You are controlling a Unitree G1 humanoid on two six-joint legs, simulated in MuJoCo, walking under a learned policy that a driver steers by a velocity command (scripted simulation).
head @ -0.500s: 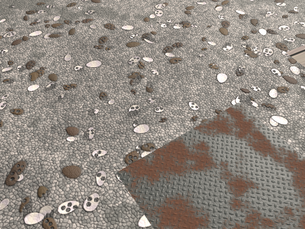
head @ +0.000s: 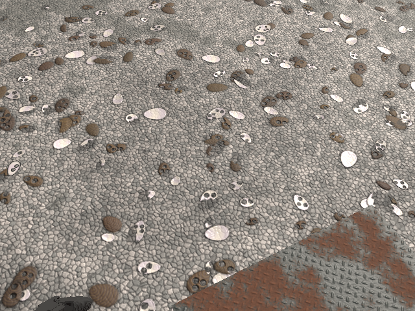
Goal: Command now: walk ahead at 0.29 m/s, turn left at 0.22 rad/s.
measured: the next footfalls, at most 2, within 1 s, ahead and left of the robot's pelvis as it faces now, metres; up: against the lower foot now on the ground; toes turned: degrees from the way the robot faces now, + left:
right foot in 0.08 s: +0.24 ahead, -0.13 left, +0.00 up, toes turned +2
left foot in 0.38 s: +0.18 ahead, +0.12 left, +0.00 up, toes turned +0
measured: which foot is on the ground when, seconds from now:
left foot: down 0.00-0.08, up 0.10-0.36, down 0.38-0.84, up 0.86-1.00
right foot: up 0.00-0.06, down 0.08-1.00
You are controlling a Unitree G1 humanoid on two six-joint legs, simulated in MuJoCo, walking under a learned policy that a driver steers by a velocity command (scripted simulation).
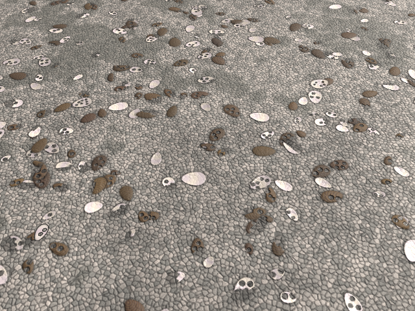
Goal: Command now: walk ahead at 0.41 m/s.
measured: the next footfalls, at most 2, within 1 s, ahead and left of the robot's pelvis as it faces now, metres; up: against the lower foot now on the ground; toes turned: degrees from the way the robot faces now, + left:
left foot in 0.26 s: +0.31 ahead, +0.16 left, +0.00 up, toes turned +2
right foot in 0.78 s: +0.46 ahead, -0.08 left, +0.00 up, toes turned -19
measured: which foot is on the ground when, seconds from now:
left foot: up 0.00-0.24, down 0.26-0.78, up 0.80-1.00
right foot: down 0.00-0.28, up 0.30-0.76, down 0.78-1.00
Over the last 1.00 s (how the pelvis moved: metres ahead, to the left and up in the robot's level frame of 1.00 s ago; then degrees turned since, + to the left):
0.27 -0.03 0.00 2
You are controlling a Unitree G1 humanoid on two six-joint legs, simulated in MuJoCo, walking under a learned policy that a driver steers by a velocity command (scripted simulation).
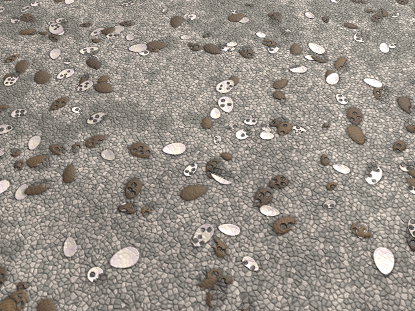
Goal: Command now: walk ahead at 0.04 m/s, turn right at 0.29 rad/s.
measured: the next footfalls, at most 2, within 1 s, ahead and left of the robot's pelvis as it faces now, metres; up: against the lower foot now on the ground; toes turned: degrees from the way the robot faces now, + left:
left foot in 0.20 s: +0.07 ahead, +0.16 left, +0.00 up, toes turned -2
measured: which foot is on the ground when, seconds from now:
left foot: up 0.00-0.18, down 0.20-1.00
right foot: down 0.00-1.00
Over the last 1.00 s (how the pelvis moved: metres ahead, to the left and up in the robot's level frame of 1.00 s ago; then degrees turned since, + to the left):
0.38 0.03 -0.01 -20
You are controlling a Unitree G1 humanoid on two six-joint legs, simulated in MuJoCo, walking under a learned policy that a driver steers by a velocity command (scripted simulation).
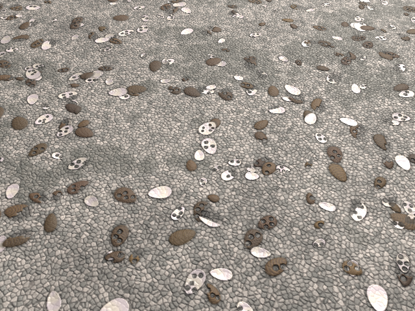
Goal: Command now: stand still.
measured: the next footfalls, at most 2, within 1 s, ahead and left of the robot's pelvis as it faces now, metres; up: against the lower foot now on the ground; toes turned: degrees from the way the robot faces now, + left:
right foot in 0.76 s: +0.11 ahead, -0.14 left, +0.00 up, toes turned -2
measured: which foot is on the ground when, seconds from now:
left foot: down 0.00-0.76, up 0.78-1.00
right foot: down 0.00-0.52, up 0.54-0.74, down 0.76-1.00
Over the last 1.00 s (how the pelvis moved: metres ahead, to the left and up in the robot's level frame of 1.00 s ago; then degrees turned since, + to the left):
0.06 0.05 0.00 -3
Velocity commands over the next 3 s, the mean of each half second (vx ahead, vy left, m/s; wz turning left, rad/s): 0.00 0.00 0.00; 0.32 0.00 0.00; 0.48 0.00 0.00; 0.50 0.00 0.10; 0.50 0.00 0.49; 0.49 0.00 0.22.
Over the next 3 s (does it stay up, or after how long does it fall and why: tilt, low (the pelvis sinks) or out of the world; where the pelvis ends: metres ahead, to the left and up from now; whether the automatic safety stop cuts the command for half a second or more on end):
stays up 1.29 0.07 0.00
